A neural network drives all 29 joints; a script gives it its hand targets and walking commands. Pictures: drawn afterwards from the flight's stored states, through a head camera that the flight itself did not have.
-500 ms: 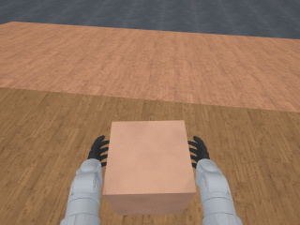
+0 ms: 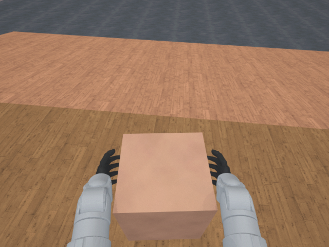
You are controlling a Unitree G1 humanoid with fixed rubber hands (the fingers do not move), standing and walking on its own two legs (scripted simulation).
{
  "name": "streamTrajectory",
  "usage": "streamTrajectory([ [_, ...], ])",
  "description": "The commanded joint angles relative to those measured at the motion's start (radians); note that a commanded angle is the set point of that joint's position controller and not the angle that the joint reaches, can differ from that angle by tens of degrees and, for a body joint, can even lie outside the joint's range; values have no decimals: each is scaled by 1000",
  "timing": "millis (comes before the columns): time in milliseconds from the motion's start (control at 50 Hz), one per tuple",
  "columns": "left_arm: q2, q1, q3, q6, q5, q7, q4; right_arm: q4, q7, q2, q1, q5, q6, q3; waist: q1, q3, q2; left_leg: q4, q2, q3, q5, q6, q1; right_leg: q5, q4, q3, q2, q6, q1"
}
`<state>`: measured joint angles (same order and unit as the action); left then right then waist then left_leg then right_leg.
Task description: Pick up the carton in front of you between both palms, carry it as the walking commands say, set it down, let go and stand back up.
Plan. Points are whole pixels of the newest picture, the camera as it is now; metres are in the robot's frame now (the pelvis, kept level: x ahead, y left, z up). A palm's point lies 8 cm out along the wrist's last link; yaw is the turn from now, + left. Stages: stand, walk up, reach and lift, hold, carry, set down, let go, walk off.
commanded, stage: reach and lift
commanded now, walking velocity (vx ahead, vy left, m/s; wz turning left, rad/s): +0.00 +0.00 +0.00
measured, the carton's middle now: (163, 189) +0.31 +0.00 -0.05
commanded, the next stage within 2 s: hold in 0.60 s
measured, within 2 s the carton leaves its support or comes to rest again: neither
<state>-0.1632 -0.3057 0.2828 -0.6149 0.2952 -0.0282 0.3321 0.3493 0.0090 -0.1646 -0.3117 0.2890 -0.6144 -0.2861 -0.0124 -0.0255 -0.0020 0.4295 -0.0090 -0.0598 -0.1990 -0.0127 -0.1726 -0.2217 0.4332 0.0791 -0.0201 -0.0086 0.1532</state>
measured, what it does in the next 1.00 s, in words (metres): stands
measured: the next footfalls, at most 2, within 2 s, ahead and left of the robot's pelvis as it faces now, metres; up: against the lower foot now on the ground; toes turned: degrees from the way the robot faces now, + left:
none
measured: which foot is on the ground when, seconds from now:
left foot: down 0.00-1.00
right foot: down 0.00-1.00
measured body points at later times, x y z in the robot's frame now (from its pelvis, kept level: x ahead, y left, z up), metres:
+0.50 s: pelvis +0.01 +0.00 +0.00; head -0.02 +0.00 +0.45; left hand +0.31 +0.15 +0.03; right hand +0.31 -0.15 +0.03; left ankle +0.02 +0.13 -0.74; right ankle +0.01 -0.13 -0.74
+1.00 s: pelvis +0.00 +0.00 +0.00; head -0.04 +0.00 +0.45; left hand +0.30 +0.15 +0.05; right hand +0.30 -0.15 +0.04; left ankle +0.02 +0.13 -0.74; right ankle +0.01 -0.13 -0.74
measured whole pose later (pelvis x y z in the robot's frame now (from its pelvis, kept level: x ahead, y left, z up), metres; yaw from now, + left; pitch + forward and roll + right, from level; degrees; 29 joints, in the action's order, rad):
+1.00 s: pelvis +0.00 +0.00 +0.00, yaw +0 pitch -8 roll +0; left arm -0.15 -0.27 0.22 -0.76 0.27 -0.02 0.22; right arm 0.22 0.01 -0.15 -0.27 0.27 -0.77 -0.23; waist 0.00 -0.04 0.00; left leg 0.38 -0.01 -0.07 -0.18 -0.02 -0.06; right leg -0.21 0.38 0.07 -0.02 0.00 0.04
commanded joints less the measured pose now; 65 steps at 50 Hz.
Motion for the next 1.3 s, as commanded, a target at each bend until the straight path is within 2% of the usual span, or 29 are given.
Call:
streamTrajectory([
  [0,-935,-399,-530,1,-201,-219,29,-4,240,-922,-451,-208,17,534,6,255,7,-68,-77,-4,174,10,172,126,-94,-6,-80,17,-16],
  [40,-931,-377,-534,-2,-202,-219,13,-31,238,-923,-447,-218,13,539,-7,260,-5,-72,-80,-6,205,12,168,166,-97,-6,-77,12,-48],
  [60,-935,-381,-543,0,-222,-216,-14,-65,240,-924,-437,-227,13,550,10,283,-9,-75,-71,-16,240,8,190,195,-86,-16,-84,13,-50],
  [80,-938,-393,-555,-3,-222,-214,-28,-56,241,-934,-450,-237,9,570,-16,283,14,-72,-75,-13,247,9,187,217,-89,-12,-80,13,-63],
  [100,-944,-401,-556,-6,-230,-211,-51,-54,241,-928,-433,-233,7,556,4,299,40,-70,-76,-8,252,4,194,217,-96,0,-73,17,-69],
  [120,-954,-393,-581,-8,-238,-209,-55,-68,241,-911,-421,-229,9,557,13,303,16,-70,-69,-20,276,2,199,232,-92,-2,-79,20,-82],
  [160,-938,-371,-580,-12,-237,-207,-60,-83,236,-907,-414,-236,7,562,11,278,24,-69,-74,-19,317,-1,199,249,-98,-2,-82,17,-71],
  [200,-925,-368,-570,-17,-239,-203,-79,-86,232,-894,-395,-231,-5,560,11,264,5,-72,-73,-20,288,1,188,244,-103,-1,-77,20,-84],
  [220,-912,-339,-560,-21,-230,-201,-63,-96,234,-916,-403,-251,-8,573,-20,274,-3,-75,-72,-20,283,12,215,219,-100,-5,-81,11,-69],
  [260,-915,-364,-564,-24,-234,-207,-69,-102,231,-910,-392,-233,-13,568,6,264,1,-80,-76,-14,253,11,190,232,-104,4,-75,12,-79],
  [320,-914,-346,-609,-28,-249,-208,-134,-139,229,-929,-368,-263,-18,595,-13,273,14,-79,-79,-15,287,11,198,272,-104,8,-72,8,-99],
  [360,-929,-360,-604,-33,-246,-204,-125,-148,229,-912,-404,-254,-18,590,2,291,20,-73,-78,-20,297,9,213,272,-101,15,-71,11,-95],
  [400,-905,-367,-585,-37,-249,-207,-110,-126,225,-906,-400,-253,-26,581,-9,254,5,-80,-73,-15,226,14,190,195,-106,2,-74,15,-82],
  [420,-894,-365,-581,-42,-241,-209,-83,-128,222,-909,-394,-252,-27,577,5,229,-3,-79,-78,-11,213,16,188,195,-110,12,-69,13,-69],
  [580,-896,-408,-582,-61,-240,-213,-96,-120,218,-906,-456,-255,-49,577,-8,242,0,-81,-78,-7,175,17,194,152,-112,0,-70,7,-84],
  [660,-918,-384,-641,-88,-288,-209,-170,-189,216,-919,-416,-289,-80,645,-9,294,1,-90,-80,-16,248,14,212,266,-110,13,-66,3,-147],
  [680,-909,-365,-646,-99,-289,-209,-193,-232,214,-904,-399,-291,-89,643,12,294,12,-98,-83,-11,262,9,223,283,-117,17,-68,2,-143],
  [720,-892,-350,-653,-120,-292,-201,-212,-216,210,-886,-356,-280,-114,624,23,256,8,-99,-75,-18,270,1,235,251,-134,12,-69,6,-131],
  [780,-842,-360,-590,-133,-243,-197,-170,-189,207,-844,-378,-253,-125,567,16,143,18,-126,-72,-15,131,5,168,140,-146,4,-61,15,-119],
  [860,-873,-441,-572,-118,-255,-207,-134,-165,227,-877,-478,-264,-120,585,-8,138,-21,-121,-71,-5,-10,22,140,6,-140,-8,-57,10,-88],
  [880,-889,-431,-602,-117,-265,-211,-153,-171,229,-894,-449,-275,-118,590,9,168,-18,-116,-67,-2,36,21,155,45,-144,3,-55,10,-90],
  [960,-913,-463,-621,-121,-272,-210,-171,-184,229,-899,-470,-280,-118,616,14,214,11,-97,-74,-5,111,17,188,126,-126,0,-60,11,-92],
  [980,-901,-444,-603,-127,-263,-208,-138,-169,225,-884,-480,-276,-119,592,0,212,10,-98,-64,-11,97,18,185,102,-124,-3,-59,16,-102],
  [1020,-893,-453,-585,-125,-258,-207,-132,-167,223,-869,-482,-257,-119,573,18,178,-5,-105,-69,-6,71,14,175,66,-125,-11,-67,16,-75],
  [1160,-905,-434,-613,-122,-266,-204,-163,-195,226,-877,-484,-270,-114,599,4,203,-9,-111,-75,-7,117,11,199,109,-126,-12,-75,10,-94],
  [1200,-907,-452,-603,-125,-269,-202,-157,-185,224,-876,-471,-269,-115,591,21,206,13,-99,-71,-4,104,6,188,104,-126,-7,-63,16,-99],
  [1240,-904,-411,-612,-127,-270,-202,-162,-187,226,-872,-458,-266,-119,596,6,212,0,-107,-71,-9,137,10,205,130,-121,-8,-70,11,-108],
  [1260,-899,-419,-609,-126,-268,-201,-148,-199,230,-869,-458,-275,-112,604,24,212,11,-107,-76,-2,127,5,207,122,-127,-6,-70,13,-94],
  [1280,-902,-399,-621,-122,-269,-203,-170,-197,229,-885,-446,-285,-115,612,1,220,10,-103,-74,-5,158,7,200,142,-130,-3,-67,11,-114],
])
